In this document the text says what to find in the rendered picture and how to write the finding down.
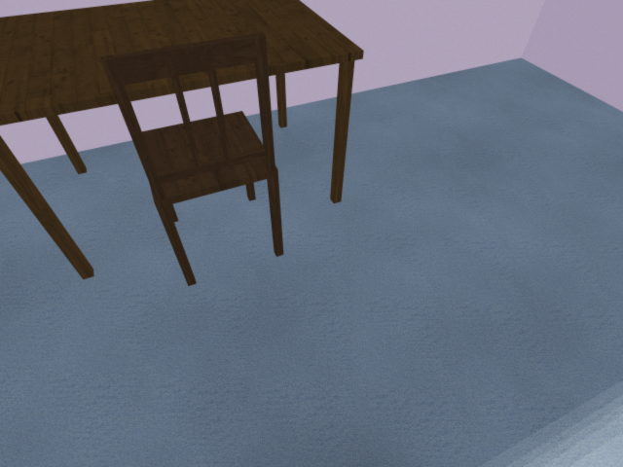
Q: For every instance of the chair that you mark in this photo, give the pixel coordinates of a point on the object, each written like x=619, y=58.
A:
x=207, y=156

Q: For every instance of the table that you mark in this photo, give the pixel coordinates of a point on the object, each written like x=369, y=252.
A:
x=50, y=65

